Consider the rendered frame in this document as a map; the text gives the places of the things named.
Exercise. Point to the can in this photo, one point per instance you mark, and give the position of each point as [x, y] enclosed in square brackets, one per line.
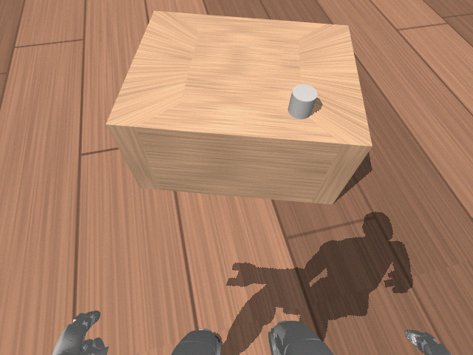
[302, 101]

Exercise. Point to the left robot hand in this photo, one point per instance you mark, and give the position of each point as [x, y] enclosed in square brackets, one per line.
[72, 337]

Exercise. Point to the right robot hand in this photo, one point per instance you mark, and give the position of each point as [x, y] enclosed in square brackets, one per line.
[426, 343]

